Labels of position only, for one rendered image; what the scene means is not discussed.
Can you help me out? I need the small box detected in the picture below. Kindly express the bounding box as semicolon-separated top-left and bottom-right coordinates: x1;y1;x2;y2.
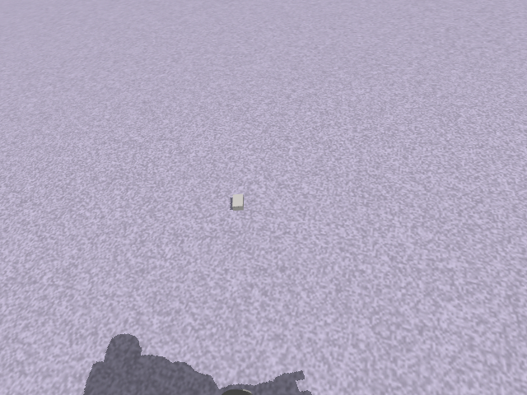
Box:
232;194;244;211

